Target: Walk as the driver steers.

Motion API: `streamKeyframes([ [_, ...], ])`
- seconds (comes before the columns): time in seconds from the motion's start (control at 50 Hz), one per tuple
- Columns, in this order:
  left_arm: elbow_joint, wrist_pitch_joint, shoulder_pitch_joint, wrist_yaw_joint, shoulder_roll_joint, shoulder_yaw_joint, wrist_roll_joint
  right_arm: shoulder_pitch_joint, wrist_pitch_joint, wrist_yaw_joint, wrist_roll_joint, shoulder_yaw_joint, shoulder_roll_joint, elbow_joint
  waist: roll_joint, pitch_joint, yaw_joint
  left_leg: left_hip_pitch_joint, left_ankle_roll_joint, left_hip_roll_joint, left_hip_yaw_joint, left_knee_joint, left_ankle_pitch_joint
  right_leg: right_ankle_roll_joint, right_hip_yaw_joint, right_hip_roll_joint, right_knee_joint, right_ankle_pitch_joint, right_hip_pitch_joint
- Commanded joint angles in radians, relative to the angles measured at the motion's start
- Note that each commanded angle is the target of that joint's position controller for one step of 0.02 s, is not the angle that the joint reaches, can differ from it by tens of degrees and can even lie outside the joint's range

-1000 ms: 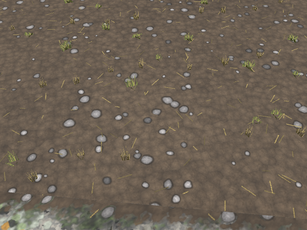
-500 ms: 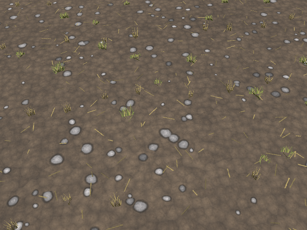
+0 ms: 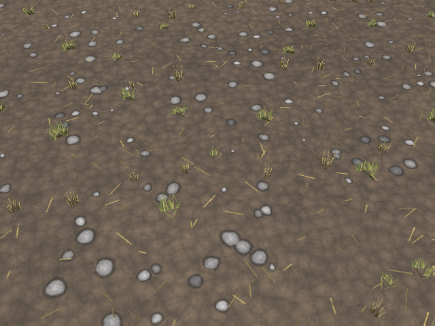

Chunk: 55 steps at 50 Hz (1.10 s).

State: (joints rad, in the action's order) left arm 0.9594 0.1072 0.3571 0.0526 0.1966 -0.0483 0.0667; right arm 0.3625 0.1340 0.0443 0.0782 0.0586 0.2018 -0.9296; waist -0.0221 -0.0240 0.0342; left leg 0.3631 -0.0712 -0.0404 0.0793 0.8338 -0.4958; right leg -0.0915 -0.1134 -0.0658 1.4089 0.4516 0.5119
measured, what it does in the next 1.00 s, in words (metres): goes down, turning left: right foot 0.19 m lower, then left foot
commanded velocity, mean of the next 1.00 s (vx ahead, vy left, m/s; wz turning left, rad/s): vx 0.50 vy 0.00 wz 0.34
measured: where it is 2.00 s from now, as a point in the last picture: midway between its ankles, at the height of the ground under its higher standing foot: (140, 219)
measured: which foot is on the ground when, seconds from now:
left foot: down 0.00-0.34, up 0.36-0.78, down 0.80-1.00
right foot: up 0.00-0.30, down 0.32-0.82, up 0.84-1.00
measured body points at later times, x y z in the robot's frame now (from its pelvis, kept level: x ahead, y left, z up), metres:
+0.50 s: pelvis +0.27 -0.03 -0.16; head +0.28 -0.03 +0.29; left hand +0.30 +0.21 -0.30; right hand +0.32 -0.28 -0.30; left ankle +0.24 +0.12 -0.69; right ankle +0.29 -0.13 -0.89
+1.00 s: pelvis +0.53 +0.10 -0.15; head +0.56 +0.13 +0.30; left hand +0.55 +0.41 -0.26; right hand +0.73 -0.10 -0.26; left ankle +0.52 +0.16 -0.89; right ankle +0.60 -0.07 -0.80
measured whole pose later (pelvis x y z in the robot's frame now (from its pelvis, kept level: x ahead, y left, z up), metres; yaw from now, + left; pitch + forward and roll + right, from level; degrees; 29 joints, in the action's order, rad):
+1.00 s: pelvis +0.53 +0.10 -0.15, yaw +24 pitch +4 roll -1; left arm 0.80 0.10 0.15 -0.01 0.28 -0.07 0.00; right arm 0.25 0.05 0.01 -0.02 0.07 0.24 -0.74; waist -0.02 0.01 0.00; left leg 0.32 -0.11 -0.11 -0.04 0.43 -0.18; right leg 0.02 -0.05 0.10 1.14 0.29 0.62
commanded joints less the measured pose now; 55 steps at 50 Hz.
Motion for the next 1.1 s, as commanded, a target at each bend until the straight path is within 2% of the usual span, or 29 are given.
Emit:
streamKeyframes([
  [0.02,-0.112,-0.030,-0.049,-0.042,-0.033,0.019,0.039,-0.016,-0.003,0.001,-0.003,-0.033,-0.037,0.020,0.005,0.074,-0.054,-0.010,-0.284,0.332,-0.456,-0.351,0.489,0.036,-0.076,0.142,-0.089,-0.194,0.347],
  [0.06,-0.084,-0.040,0.033,-0.014,-0.062,0.046,0.073,-0.043,-0.007,-0.032,-0.002,-0.044,-0.031,0.031,0.054,0.076,-0.094,0.199,-0.211,0.190,-0.287,-0.296,0.299,0.036,0.038,0.142,-0.224,-0.429,0.172],
  [0.08,-0.090,-0.017,-0.003,0.006,-0.040,0.048,0.083,-0.026,0.013,-0.066,0.007,-0.068,-0.088,0.052,0.012,0.033,-0.051,0.180,-0.152,0.102,-0.184,-0.240,0.243,0.037,0.015,0.173,-0.446,-0.804,0.149],
  [0.12,-0.121,-0.002,-0.132,0.012,0.008,0.041,0.035,0.131,0.031,-0.094,-0.005,-0.064,-0.020,0.015,0.006,0.014,0.036,0.210,-0.106,0.051,-0.124,-0.121,0.115,0.066,0.100,0.157,-0.714,-1.105,0.057],
  [0.14,-0.133,-0.010,-0.171,0.013,0.019,0.036,0.018,0.188,0.024,-0.081,-0.006,-0.061,0.036,-0.006,0.039,0.049,0.034,0.323,-0.102,0.054,-0.119,-0.157,0.057,0.077,0.172,0.113,-0.762,-1.051,-0.103],
  [0.2,-0.224,-0.063,-0.337,0.007,0.076,0.032,0.041,0.274,0.026,-0.028,-0.011,-0.083,0.035,-0.051,0.056,0.160,0.048,0.200,-0.183,0.202,-0.336,-0.129,-0.071,0.073,0.093,0.165,-0.819,-0.838,-0.023],
  [0.22,-0.272,-0.044,-0.471,0.000,0.083,0.012,-0.158,0.171,-0.010,-0.083,-0.153,-0.017,0.135,-0.019,0.006,0.187,0.084,0.099,-0.160,0.180,-0.368,-0.056,0.118,0.070,0.071,0.098,-0.906,-0.713,0.066],
  [0.24,-0.267,-0.030,-0.483,0.002,0.058,0.024,-0.174,0.213,-0.036,-0.104,-0.149,-0.016,0.128,-0.037,-0.024,0.163,0.101,-0.035,-0.143,0.183,-0.374,0.036,0.170,0.064,0.048,0.121,-0.999,-0.750,0.096],
  [0.28,-0.236,-0.014,-0.405,0.021,0.030,0.025,-0.136,0.259,-0.077,-0.113,-0.124,-0.011,0.076,-0.062,0.040,0.120,0.101,-0.136,-0.127,0.158,-0.363,0.164,0.252,0.051,0.038,0.145,-1.159,-0.849,-0.008],
  [0.3,-0.163,-0.022,-0.218,0.020,0.051,0.005,-0.132,0.200,-0.087,-0.108,-0.107,-0.001,0.077,-0.055,0.105,0.077,0.012,-0.066,-0.124,0.144,-0.375,0.320,0.234,0.023,0.032,0.186,-1.224,-0.925,-0.203],
  [0.32,-0.088,-0.028,0.001,0.011,0.100,-0.024,-0.093,0.212,-0.079,-0.084,-0.095,-0.013,0.007,-0.070,-0.006,-0.017,-0.065,0.063,-0.092,0.059,-0.267,0.564,0.273,0.013,0.129,0.154,-1.173,-0.986,-0.489],
  [0.34,-0.012,-0.042,0.243,0.001,0.123,-0.038,-0.075,0.203,-0.056,-0.057,-0.097,-0.017,-0.045,-0.073,-0.123,-0.106,-0.165,0.402,-0.037,-0.052,-0.210,0.970,-0.202,-0.053,0.031,0.268,-0.993,-1.244,-0.876],
  [0.36,0.000,-0.039,0.269,-0.009,0.174,-0.037,-0.069,0.296,-0.042,-0.049,-0.149,-0.032,-0.037,-0.042,-0.220,-0.254,-0.139,0.713,-0.021,-0.024,-0.242,1.287,-0.430,-0.108,-0.049,0.424,-0.666,-1.303,-1.163],
  [0.38,-0.039,-0.041,0.219,-0.011,0.156,-0.037,-0.084,0.280,-0.024,-0.044,-0.153,-0.017,0.050,-0.006,-0.172,-0.344,-0.147,0.760,-0.016,0.044,-0.290,1.191,-0.286,-0.143,-0.129,0.455,-0.720,-1.032,-1.122],
  [0.42,0.007,-0.046,0.131,-0.032,0.230,-0.061,-0.086,0.082,-0.036,-0.082,-0.167,-0.026,0.013,0.104,-0.085,-0.245,-0.094,0.880,0.045,0.103,-0.153,1.243,-0.055,-0.271,-0.419,0.583,-1.041,-0.155,-0.845],
  [0.44,-0.041,-0.023,-0.002,-0.044,0.105,-0.021,-0.070,0.004,-0.051,-0.101,-0.160,-0.007,0.040,0.102,0.046,-0.110,-0.054,0.850,0.037,0.127,-0.234,1.028,0.151,-0.221,-0.410,0.572,-1.127,-0.058,-0.642],
  [0.48,-0.049,-0.008,-0.178,-0.045,0.047,0.010,-0.059,-0.022,-0.092,-0.098,-0.129,-0.006,-0.008,0.099,0.031,0.135,0.046,0.633,0.066,0.158,-0.258,0.741,0.258,-0.117,-0.145,0.436,-1.163,-0.291,-0.146],
  [0.54,-0.038,-0.005,-0.165,-0.070,0.110,-0.002,-0.028,-0.045,-0.078,-0.085,-0.091,0.014,0.011,0.124,-0.085,0.089,0.042,0.349,0.095,0.150,-0.180,0.322,0.497,-0.078,0.110,0.290,-1.196,-0.490,-0.032],
  [0.62,-0.010,-0.008,-0.051,-0.097,0.171,-0.029,-0.074,-0.224,-0.081,-0.042,-0.096,-0.005,-0.008,0.199,-0.026,0.057,-0.032,0.388,0.042,0.144,-0.157,0.024,0.582,-0.082,0.120,0.358,-1.202,-0.551,-0.300],
  [0.72,-0.006,-0.048,0.017,-0.084,0.184,-0.050,-0.086,-0.410,-0.094,-0.004,-0.098,-0.001,0.029,0.296,-0.007,0.105,-0.093,0.484,-0.019,0.120,-0.079,-0.100,0.372,-0.041,0.176,0.396,-1.145,-0.564,-0.559],
  [0.76,-0.024,-0.061,-0.008,-0.083,0.228,-0.062,-0.084,-0.392,-0.093,0.005,-0.099,0.009,0.055,0.313,-0.031,0.066,-0.062,0.314,-0.047,0.055,0.004,-0.153,0.252,-0.008,0.250,0.371,-1.034,-0.827,-0.539],
  [0.8,-0.045,-0.062,-0.024,-0.083,0.239,-0.059,-0.079,-0.122,-0.094,0.002,-0.101,0.063,0.154,0.245,-0.027,-0.102,0.076,-0.153,-0.101,-0.041,0.032,-0.232,0.341,0.041,0.327,0.303,-0.666,-1.060,-0.405],
  [0.82,-0.095,-0.046,-0.033,-0.082,0.200,-0.045,-0.055,0.048,-0.095,-0.022,-0.106,0.107,0.295,0.212,0.125,-0.223,0.128,-0.532,-0.205,0.165,-0.340,-0.259,0.410,0.105,0.347,0.222,-0.262,-0.682,-0.051],
  [0.84,-0.139,0.003,-0.005,-0.057,0.111,-0.012,-0.055,0.062,-0.086,-0.023,-0.108,0.105,0.360,0.223,0.295,-0.387,0.060,-0.784,-0.367,0.371,-0.901,-0.467,0.326,0.139,0.130,0.033,0.037,0.078,0.264],
  [0.86,-0.160,0.040,-0.101,-0.043,0.186,-0.034,-0.091,0.091,-0.087,-0.026,-0.087,0.085,0.290,0.224,0.183,-0.370,0.109,-0.813,-0.319,0.360,-0.859,-0.507,0.277,0.112,0.001,0.077,0.069,0.045,0.396],
  [0.88,-0.173,0.050,-0.151,-0.044,0.188,-0.034,-0.105,0.030,-0.083,-0.031,-0.084,0.072,0.240,0.225,0.150,-0.233,0.084,-0.689,-0.282,0.326,-0.695,-0.496,0.361,0.091,0.027,0.112,0.015,-0.023,0.440],
  [0.9,-0.175,0.047,-0.164,-0.058,0.179,-0.034,-0.086,-0.077,-0.077,-0.032,-0.093,0.061,0.208,0.251,0.033,-0.142,0.027,-0.494,-0.247,0.279,-0.571,-0.501,0.472,0.088,0.031,0.156,-0.084,-0.094,0.366],
  [0.98,-0.207,-0.006,-0.146,-0.070,0.162,-0.052,-0.058,-0.175,-0.061,-0.037,-0.097,0.049,0.164,0.278,0.043,-0.075,-0.073,-0.177,-0.226,0.191,-0.416,-0.571,0.676,0.112,0.048,0.186,-0.282,-0.183,0.157],
  [1.1,-0.290,0.000,-0.375,-0.064,0.109,-0.030,-0.055,-0.061,-0.071,-0.066,-0.107,0.060,0.192,0.240,0.087,-0.025,0.000,-0.118,-0.157,0.108,-0.337,-0.554,0.659,0.131,0.072,0.095,-0.717,-0.495,0.107],
])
